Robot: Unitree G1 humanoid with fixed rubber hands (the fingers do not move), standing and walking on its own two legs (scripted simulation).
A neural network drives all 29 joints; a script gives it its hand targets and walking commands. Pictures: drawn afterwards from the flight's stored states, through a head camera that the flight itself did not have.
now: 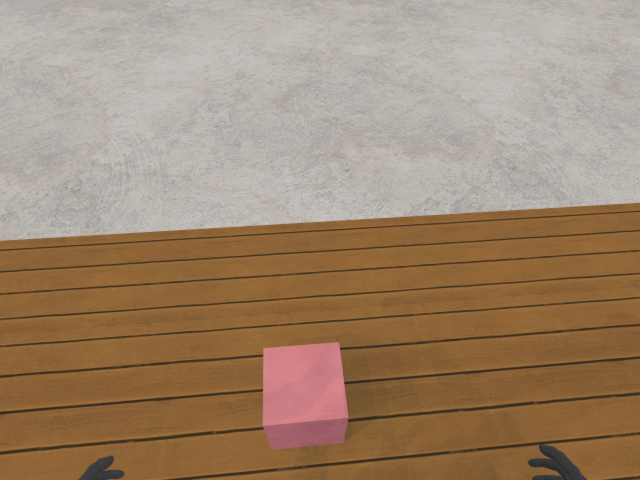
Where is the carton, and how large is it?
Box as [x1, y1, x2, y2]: [263, 342, 348, 449]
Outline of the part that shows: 338,342 263,348 263,427 272,449 343,442 348,417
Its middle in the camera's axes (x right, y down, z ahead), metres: -0.05 +0.45 +1.10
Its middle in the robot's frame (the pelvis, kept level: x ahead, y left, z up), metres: +0.42 +0.05 -0.66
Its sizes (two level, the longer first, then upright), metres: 0.210 0.200 0.250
